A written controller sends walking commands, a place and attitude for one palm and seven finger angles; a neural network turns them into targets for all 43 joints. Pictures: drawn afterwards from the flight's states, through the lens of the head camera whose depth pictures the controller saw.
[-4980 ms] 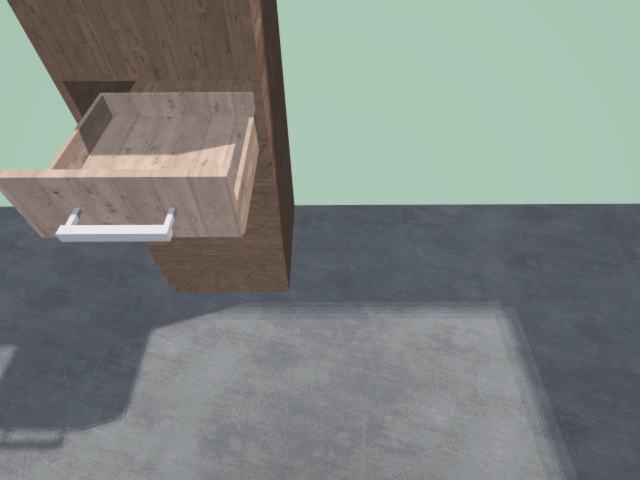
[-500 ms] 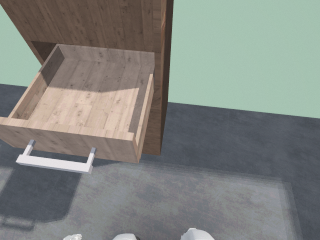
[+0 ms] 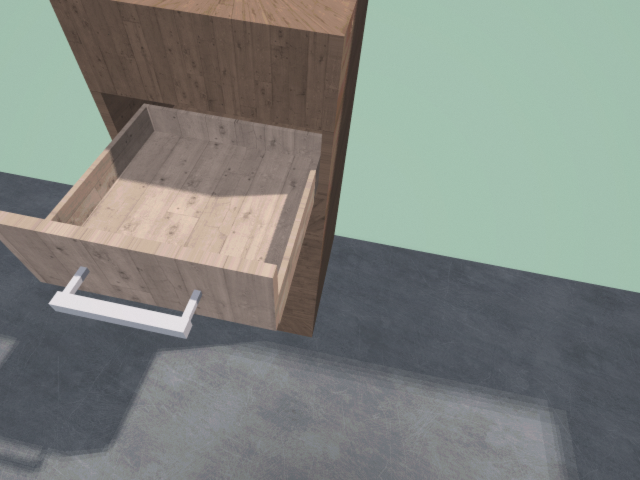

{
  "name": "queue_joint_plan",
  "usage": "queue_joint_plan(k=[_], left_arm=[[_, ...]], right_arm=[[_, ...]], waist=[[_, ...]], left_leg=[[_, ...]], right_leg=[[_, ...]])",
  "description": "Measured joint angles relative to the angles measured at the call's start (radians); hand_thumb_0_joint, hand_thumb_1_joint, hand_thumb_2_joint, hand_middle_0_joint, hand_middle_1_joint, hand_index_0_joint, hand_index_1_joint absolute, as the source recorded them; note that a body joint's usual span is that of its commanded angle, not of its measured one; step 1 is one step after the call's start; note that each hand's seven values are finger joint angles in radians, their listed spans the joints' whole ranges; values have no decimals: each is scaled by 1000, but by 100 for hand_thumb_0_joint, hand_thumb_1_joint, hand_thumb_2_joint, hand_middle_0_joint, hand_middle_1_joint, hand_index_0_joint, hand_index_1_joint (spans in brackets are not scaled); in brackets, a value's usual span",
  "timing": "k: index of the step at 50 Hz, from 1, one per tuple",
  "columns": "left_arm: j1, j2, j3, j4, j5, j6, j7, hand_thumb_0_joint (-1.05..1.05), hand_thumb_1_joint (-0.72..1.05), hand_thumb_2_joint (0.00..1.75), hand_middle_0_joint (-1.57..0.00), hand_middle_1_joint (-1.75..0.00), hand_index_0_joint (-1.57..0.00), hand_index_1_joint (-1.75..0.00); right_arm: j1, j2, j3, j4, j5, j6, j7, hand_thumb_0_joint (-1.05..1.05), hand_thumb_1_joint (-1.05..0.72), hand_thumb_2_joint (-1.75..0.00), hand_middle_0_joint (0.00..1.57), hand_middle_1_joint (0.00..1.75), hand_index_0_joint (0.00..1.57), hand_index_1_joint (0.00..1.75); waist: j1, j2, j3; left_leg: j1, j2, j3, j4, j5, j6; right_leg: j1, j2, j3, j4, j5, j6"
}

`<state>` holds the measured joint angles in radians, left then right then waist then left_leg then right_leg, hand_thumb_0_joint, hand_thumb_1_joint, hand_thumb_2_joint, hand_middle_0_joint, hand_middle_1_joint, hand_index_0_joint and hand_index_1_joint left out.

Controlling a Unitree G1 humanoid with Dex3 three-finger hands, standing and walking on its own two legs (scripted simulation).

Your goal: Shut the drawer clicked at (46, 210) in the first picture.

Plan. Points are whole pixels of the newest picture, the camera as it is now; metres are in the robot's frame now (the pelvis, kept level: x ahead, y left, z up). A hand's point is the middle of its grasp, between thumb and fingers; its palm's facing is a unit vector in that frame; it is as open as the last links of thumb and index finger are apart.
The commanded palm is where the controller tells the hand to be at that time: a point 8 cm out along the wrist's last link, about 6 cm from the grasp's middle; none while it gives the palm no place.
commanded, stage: come to a stop and stand still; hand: left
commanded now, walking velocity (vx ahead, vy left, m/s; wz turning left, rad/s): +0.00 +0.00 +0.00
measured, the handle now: (129, 300) +0.32 +0.29 -0.01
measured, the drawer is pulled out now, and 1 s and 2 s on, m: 0.30 0.30 0.30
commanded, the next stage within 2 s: look again from close up in 0.54 s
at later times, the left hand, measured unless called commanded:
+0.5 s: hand out of the picture +0.04 +0.19 -0.17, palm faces +0.01 -0.98 -0.19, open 7.3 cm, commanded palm none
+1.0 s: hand out of the picture +0.04 +0.19 -0.17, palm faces -0.01 -0.97 -0.22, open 7.3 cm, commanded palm none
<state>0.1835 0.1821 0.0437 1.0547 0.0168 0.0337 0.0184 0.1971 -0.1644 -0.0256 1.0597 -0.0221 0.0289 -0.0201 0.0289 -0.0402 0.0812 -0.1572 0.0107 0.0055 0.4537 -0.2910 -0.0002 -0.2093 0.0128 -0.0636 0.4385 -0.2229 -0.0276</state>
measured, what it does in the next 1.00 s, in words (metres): stands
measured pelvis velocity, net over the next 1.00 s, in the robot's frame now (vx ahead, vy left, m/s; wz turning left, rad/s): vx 0.02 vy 0.01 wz -0.04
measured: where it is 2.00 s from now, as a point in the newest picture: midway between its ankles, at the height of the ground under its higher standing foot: outside the picture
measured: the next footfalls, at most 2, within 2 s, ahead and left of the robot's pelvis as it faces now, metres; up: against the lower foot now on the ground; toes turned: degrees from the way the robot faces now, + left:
right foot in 1.98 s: +0.00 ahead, -0.05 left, +0.00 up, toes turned -14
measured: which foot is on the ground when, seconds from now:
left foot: down 0.00-1.00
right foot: down 0.00-1.00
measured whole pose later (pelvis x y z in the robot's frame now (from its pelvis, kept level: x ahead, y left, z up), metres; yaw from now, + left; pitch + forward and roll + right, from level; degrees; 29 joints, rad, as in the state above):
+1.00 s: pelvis +0.02 +0.01 -0.01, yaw -2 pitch -2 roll +0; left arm 0.27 0.15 -0.01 1.10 0.01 -0.01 0.03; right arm 0.30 -0.17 0.01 1.07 -0.02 -0.03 -0.03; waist 0.00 0.03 0.02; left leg -0.11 -0.01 0.05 0.48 -0.34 0.02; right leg -0.21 0.00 -0.01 0.53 -0.29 -0.01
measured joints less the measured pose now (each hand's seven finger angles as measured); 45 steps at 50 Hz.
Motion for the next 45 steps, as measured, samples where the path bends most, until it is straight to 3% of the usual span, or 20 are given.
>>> queue_joint_plan(k=[11,32,37,45], left_arm=[[46,-5,-17,77,-2,-15,2,1,91,90,-20,-30,-20,-30],[28,-17,-18,73,-7,-29,14,1,92,90,-20,-30,-20,-30],[52,-27,-43,54,-5,-59,28,1,92,90,-20,-30,-20,-30],[80,-34,-54,47,-7,-44,17,1,91,90,-20,-30,-20,-30]], right_arm=[[40,7,14,36,5,-25,-12,0,-92,-90,20,30,20,30],[98,35,21,77,5,-35,-23,0,-91,-90,20,30,20,30],[97,11,18,24,6,-47,-9,0,-91,-90,19,30,20,30],[109,-2,32,4,1,-55,-12,1,-92,-90,19,30,19,30]], waist=[[-15,34,-27],[-36,33,-29],[-42,62,-37],[-34,81,-68]], left_leg=[[44,-12,22,-63,22,13],[79,-7,32,-86,13,7],[12,3,36,17,-37,12],[33,-15,42,42,-60,21]], right_leg=[[32,-9,23,-50,20,15],[50,-3,32,-44,-1,9],[-2,4,34,20,-26,10],[0,-14,42,84,-70,17]])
